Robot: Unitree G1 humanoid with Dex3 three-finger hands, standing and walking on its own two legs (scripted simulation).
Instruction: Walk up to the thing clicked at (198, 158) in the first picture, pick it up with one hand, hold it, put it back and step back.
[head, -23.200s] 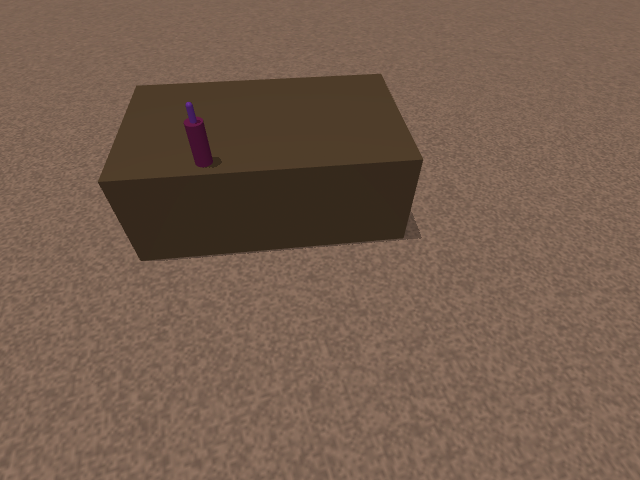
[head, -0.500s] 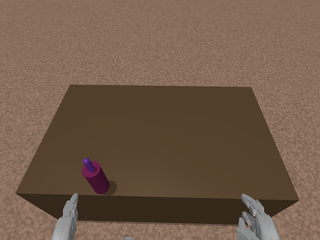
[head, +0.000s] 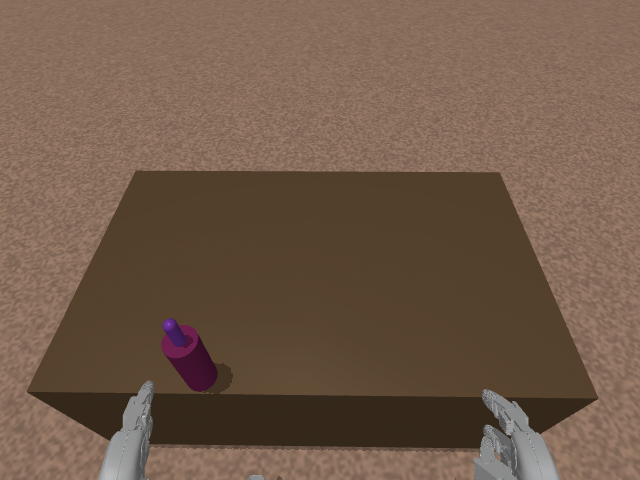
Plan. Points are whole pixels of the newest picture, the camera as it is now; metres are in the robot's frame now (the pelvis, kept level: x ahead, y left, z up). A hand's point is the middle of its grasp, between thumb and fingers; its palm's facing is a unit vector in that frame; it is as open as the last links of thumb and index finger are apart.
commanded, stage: home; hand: left
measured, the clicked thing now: (187, 352) +0.38 +0.25 -0.18
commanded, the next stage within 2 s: stand in 1.40 s
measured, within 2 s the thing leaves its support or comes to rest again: neither
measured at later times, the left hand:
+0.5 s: hand (169, 464) +0.17 +0.19 -0.05, palm faces +0.11 -0.96 -0.25, open 17.1 cm
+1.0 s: hand (171, 471) +0.17 +0.19 -0.05, palm faces +0.12 -0.96 -0.26, open 17.1 cm
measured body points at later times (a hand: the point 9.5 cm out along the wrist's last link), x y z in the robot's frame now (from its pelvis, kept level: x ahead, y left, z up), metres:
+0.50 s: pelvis +0.00 +0.01 +0.00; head +0.03 +0.01 +0.45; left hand +0.16 +0.24 -0.03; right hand +0.16 -0.22 -0.04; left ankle +0.04 +0.14 -0.68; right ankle -0.03 -0.11 -0.68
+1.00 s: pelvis +0.00 +0.01 +0.00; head +0.03 +0.00 +0.45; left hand +0.16 +0.24 -0.03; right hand +0.15 -0.23 -0.06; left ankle +0.04 +0.14 -0.68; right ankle -0.03 -0.11 -0.68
